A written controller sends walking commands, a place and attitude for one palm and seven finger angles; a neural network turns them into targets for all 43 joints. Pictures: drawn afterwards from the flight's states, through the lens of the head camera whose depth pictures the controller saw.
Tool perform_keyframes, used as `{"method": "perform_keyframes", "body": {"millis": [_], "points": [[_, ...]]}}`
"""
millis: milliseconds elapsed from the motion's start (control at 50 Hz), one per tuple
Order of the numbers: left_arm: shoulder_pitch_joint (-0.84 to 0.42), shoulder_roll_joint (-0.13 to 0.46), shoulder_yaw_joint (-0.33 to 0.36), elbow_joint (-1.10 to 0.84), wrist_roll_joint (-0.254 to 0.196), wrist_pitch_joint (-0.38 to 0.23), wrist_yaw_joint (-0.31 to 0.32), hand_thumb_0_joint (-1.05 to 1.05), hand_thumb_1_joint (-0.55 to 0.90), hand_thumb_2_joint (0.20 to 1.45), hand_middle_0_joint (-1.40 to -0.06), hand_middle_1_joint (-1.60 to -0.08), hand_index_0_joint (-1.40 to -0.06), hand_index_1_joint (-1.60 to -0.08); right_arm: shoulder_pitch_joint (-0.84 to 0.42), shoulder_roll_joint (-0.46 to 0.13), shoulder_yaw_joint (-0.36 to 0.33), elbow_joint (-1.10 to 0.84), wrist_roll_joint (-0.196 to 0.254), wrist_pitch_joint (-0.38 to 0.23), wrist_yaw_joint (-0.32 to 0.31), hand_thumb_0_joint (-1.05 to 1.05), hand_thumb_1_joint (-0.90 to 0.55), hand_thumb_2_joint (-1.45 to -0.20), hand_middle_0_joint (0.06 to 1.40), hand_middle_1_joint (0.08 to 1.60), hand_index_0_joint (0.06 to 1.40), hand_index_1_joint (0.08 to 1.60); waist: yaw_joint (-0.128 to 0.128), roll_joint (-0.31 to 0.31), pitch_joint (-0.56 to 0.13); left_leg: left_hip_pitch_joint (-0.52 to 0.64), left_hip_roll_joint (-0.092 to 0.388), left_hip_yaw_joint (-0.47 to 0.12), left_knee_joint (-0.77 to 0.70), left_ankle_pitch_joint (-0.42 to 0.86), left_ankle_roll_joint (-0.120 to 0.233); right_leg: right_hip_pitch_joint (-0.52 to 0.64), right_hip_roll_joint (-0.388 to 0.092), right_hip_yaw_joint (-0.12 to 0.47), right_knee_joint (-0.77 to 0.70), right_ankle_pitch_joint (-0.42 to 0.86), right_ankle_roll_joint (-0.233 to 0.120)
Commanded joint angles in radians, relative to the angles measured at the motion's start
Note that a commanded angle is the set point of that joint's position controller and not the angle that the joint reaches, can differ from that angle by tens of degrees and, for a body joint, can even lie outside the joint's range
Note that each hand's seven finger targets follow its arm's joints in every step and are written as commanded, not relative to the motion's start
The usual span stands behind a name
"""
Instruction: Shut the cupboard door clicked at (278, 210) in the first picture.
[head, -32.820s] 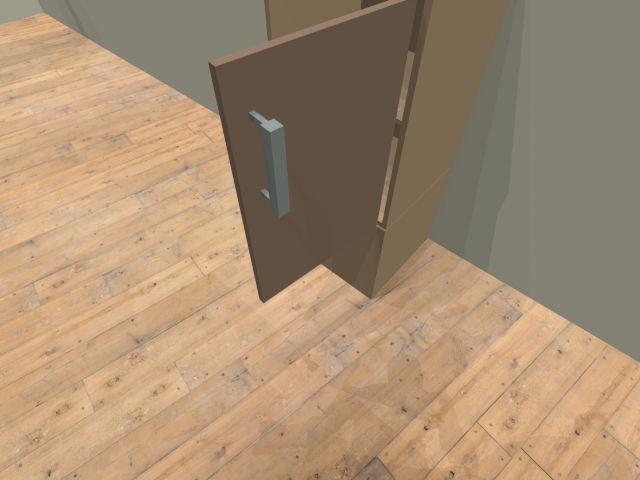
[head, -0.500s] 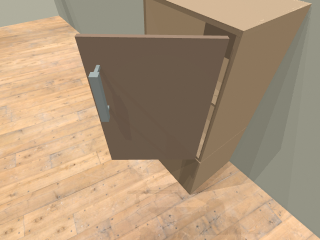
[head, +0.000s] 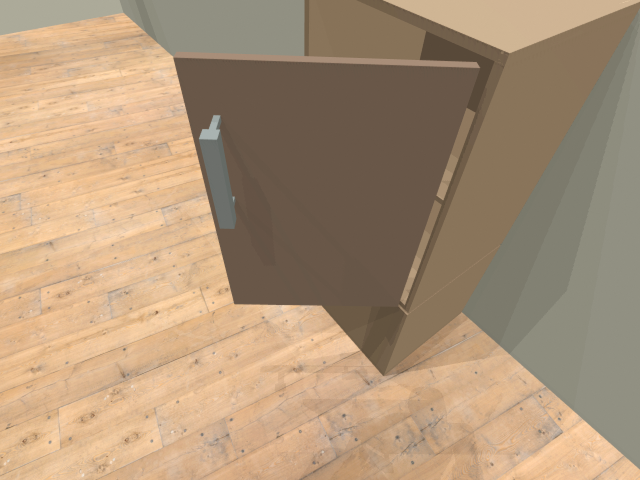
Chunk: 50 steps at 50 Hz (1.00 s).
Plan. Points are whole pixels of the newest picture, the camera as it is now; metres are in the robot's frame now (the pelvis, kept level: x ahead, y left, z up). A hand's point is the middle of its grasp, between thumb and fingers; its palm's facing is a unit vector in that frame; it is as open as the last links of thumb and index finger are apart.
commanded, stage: look again from close up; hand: left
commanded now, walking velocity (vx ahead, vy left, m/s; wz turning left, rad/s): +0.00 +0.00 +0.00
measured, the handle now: (222, 174) +0.52 +0.19 +0.09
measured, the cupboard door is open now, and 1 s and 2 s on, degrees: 53 53 53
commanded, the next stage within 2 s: shuffle to correct the standing spot in 0.52 s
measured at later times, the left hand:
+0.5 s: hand out of the picture +0.06 +0.19 -0.17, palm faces -0.01 -0.97 -0.24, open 7.4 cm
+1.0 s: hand out of the picture +0.04 +0.16 -0.17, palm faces +0.06 -0.98 -0.19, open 7.4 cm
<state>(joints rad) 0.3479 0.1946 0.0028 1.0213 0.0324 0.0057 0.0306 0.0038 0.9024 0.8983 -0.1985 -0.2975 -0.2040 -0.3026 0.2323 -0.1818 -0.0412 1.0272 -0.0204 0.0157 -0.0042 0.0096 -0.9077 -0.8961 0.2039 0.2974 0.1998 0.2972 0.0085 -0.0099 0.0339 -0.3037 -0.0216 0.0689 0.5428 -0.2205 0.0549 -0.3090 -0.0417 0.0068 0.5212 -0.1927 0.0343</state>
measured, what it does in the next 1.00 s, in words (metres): shifts its weight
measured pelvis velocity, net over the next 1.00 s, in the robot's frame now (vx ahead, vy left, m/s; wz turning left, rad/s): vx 0.08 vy -0.01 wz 0.02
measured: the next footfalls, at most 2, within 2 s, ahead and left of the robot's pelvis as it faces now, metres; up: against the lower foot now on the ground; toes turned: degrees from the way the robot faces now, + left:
none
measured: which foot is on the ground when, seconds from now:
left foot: down 0.00-1.00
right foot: down 0.00-1.00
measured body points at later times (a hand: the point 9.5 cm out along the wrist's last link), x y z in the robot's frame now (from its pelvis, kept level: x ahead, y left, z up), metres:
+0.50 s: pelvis +0.02 +0.00 +0.01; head +0.03 +0.00 +0.46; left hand +0.06 +0.24 -0.15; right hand +0.05 -0.24 -0.15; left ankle +0.05 +0.08 -0.73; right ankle +0.06 -0.15 -0.73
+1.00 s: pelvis +0.08 -0.01 +0.00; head +0.09 -0.01 +0.45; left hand +0.04 +0.21 -0.16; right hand +0.07 -0.24 -0.15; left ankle +0.05 +0.08 -0.73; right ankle +0.06 -0.15 -0.73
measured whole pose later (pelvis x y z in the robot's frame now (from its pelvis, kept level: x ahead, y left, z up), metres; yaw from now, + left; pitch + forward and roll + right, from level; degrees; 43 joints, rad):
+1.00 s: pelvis +0.08 -0.01 +0.00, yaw +1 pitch +0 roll +0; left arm 0.36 0.16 0.01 1.10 0.02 -0.02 0.03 0.00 0.90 0.90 -0.20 -0.30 -0.20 -0.30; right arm 0.29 -0.14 -0.02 1.16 -0.02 -0.01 -0.02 0.01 -0.91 -0.90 0.20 0.30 0.20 0.30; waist 0.00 -0.01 0.02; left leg -0.19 -0.01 0.04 0.53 -0.33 0.03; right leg -0.20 -0.03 -0.03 0.52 -0.31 0.02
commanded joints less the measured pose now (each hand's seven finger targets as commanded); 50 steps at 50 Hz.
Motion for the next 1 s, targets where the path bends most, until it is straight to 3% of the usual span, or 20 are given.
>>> {"method": "perform_keyframes", "body": {"millis": [0, 160, 300, 480, 560, 620, 680, 720, 780, 880, 920, 980], "points": [[0.012, 0.120, 0.024, -0.047, -0.005, -0.026, 0.004, 0.000, 0.900, 0.900, -0.200, -0.300, -0.200, -0.300, 0.012, -0.136, -0.023, -0.042, 0.006, -0.030, -0.005, 0.000, -0.900, -0.900, 0.200, 0.300, 0.200, 0.300, -0.018, -0.005, 0.016, -0.021, 0.113, -0.157, -0.190, -0.240, -0.013, -0.029, -0.058, 0.093, -0.135, -0.198, -0.055], [0.002, 0.124, 0.021, -0.015, -0.007, -0.032, 0.005, 0.000, 0.900, 0.900, -0.200, -0.300, -0.200, -0.300, 0.005, -0.144, -0.015, -0.002, 0.009, -0.040, -0.006, 0.000, -0.900, -0.900, 0.200, 0.300, 0.200, 0.300, -0.013, 0.028, 0.012, 0.008, 0.128, -0.165, -0.220, -0.178, -0.015, 0.009, -0.059, 0.080, -0.127, -0.106, -0.055], [-0.022, 0.122, 0.021, -0.003, -0.009, -0.033, 0.008, 0.000, 0.900, 0.900, -0.200, -0.300, -0.200, -0.300, -0.005, -0.142, -0.008, 0.023, 0.009, -0.042, -0.006, 0.000, -0.900, -0.900, 0.200, 0.300, 0.200, 0.300, -0.010, 0.016, 0.026, 0.016, 0.127, -0.156, -0.233, -0.124, -0.021, 0.038, -0.064, 0.080, -0.134, -0.050, -0.053], [-0.053, 0.123, 0.018, 0.004, -0.014, -0.036, 0.012, 0.000, 0.900, 0.900, -0.200, -0.300, -0.200, -0.300, -0.005, -0.132, 0.000, 0.051, 0.012, -0.046, -0.007, 0.000, -0.900, -0.900, 0.200, 0.300, 0.200, 0.300, -0.012, -0.006, -0.018, 0.091, 0.128, -0.128, -0.206, 0.053, -0.027, 0.078, -0.075, 0.081, -0.142, 0.055, -0.049], [-0.058, 0.120, 0.015, 0.007, -0.014, -0.033, 0.013, 0.000, 0.900, 0.900, -0.200, -0.300, -0.200, -0.300, -0.008, -0.128, 0.004, 0.063, 0.012, -0.043, -0.007, 0.000, -0.900, -0.900, 0.200, 0.300, 0.200, 0.300, -0.012, 0.010, -0.009, 0.101, 0.128, -0.125, -0.214, 0.046, -0.031, 0.080, -0.072, 0.080, -0.153, 0.043, -0.046], [-0.054, 0.109, 0.012, 0.018, -0.016, -0.033, 0.011, 0.000, 0.900, 0.900, -0.200, -0.300, -0.200, -0.300, -0.003, -0.121, 0.009, 0.074, 0.009, -0.042, -0.007, 0.000, -0.900, -0.900, 0.200, 0.300, 0.200, 0.300, -0.015, 0.014, -0.014, 0.106, 0.127, -0.128, -0.234, -0.008, -0.034, 0.090, -0.070, 0.074, -0.164, 0.001, -0.043], [-0.033, 0.090, 0.013, 0.027, -0.009, -0.022, 0.007, 0.000, 0.900, 0.900, -0.200, -0.300, -0.200, -0.300, 0.012, -0.110, 0.007, 0.080, 0.004, -0.030, -0.003, 0.000, -0.900, -0.900, 0.200, 0.300, 0.200, 0.300, -0.012, 0.014, 0.033, 0.051, 0.128, -0.157, -0.269, -0.260, -0.025, 0.063, -0.054, 0.053, -0.149, -0.182, -0.041], [-0.021, 0.088, 0.019, 0.023, -0.006, -0.017, 0.002, 0.000, 0.900, 0.900, -0.200, -0.300, -0.200, -0.300, 0.010, -0.118, 0.002, 0.074, 0.000, -0.025, -0.003, 0.000, -0.900, -0.900, 0.200, 0.300, 0.200, 0.300, -0.009, 0.018, 0.076, 0.010, 0.133, -0.177, -0.282, -0.354, -0.016, 0.034, -0.045, 0.045, -0.140, -0.255, -0.042], [-0.001, 0.081, 0.025, 0.021, -0.004, -0.020, -0.003, 0.000, 0.900, 0.900, -0.200, -0.300, -0.200, -0.300, 0.026, -0.112, -0.002, 0.069, 0.001, -0.026, -0.004, 0.000, -0.900, -0.900, 0.200, 0.300, 0.200, 0.300, -0.008, 0.018, 0.104, -0.015, 0.137, -0.195, -0.272, -0.364, -0.001, 0.030, -0.044, 0.035, -0.122, -0.250, -0.048], [0.042, 0.067, 0.029, 0.030, -0.011, -0.030, -0.005, 0.000, 0.900, 0.900, -0.200, -0.300, -0.200, -0.300, 0.060, -0.079, 0.003, 0.068, 0.005, -0.039, -0.010, 0.000, -0.900, -0.900, 0.200, 0.300, 0.200, 0.300, -0.009, 0.000, 0.085, 0.008, 0.107, -0.149, -0.169, -0.192, -0.001, 0.053, -0.070, 0.062, -0.127, -0.176, -0.073], [0.059, 0.059, 0.026, 0.042, -0.014, -0.037, 0.003, 0.000, 0.900, 0.900, -0.200, -0.300, -0.200, -0.300, 0.073, -0.059, 0.014, 0.075, 0.009, -0.048, -0.016, 0.000, -0.900, -0.900, 0.200, 0.300, 0.200, 0.300, -0.006, -0.021, 0.038, 0.056, 0.094, -0.107, -0.104, 0.074, -0.009, 0.103, -0.085, 0.059, -0.106, 0.041, -0.072], [0.089, 0.057, 0.022, 0.058, -0.020, -0.046, 0.018, 0.000, 0.900, 0.900, -0.200, -0.300, -0.200, -0.300, 0.098, -0.063, 0.018, 0.094, 0.014, -0.055, -0.031, 0.000, -0.900, -0.900, 0.200, 0.300, 0.200, 0.300, -0.011, -0.007, -0.057, 0.152, 0.109, -0.093, -0.046, 0.460, -0.026, 0.185, -0.098, 0.028, -0.031, 0.505, -0.065]]}}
